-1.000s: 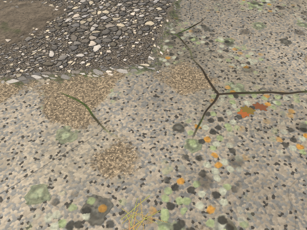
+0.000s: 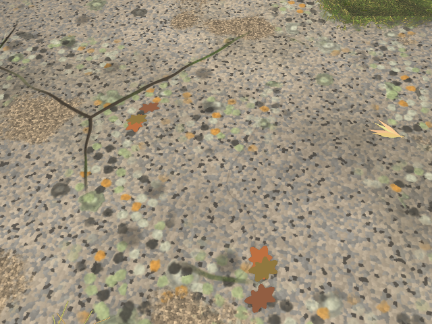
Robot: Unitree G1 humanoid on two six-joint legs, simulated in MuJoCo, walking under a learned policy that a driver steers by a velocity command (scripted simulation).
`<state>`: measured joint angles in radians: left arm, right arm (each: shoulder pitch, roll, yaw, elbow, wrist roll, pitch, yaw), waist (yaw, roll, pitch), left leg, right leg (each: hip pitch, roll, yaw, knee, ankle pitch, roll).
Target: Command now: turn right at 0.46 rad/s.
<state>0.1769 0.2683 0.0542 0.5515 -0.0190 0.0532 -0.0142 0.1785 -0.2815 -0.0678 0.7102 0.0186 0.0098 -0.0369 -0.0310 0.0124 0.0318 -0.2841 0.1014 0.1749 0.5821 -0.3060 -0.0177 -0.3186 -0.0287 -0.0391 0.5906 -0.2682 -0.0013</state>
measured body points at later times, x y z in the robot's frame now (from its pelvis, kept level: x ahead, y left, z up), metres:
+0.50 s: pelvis +0.00 -0.01 +0.01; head +0.01 +0.00 +0.46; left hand +0.18 +0.20 -0.09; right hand +0.10 -0.28 -0.11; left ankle +0.00 +0.13 -0.73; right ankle +0.01 -0.11 -0.73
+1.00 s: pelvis +0.08 -0.03 +0.02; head +0.09 -0.04 +0.47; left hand +0.11 +0.23 -0.11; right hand +0.23 -0.29 -0.09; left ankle +0.10 +0.11 -0.65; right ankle -0.01 -0.11 -0.73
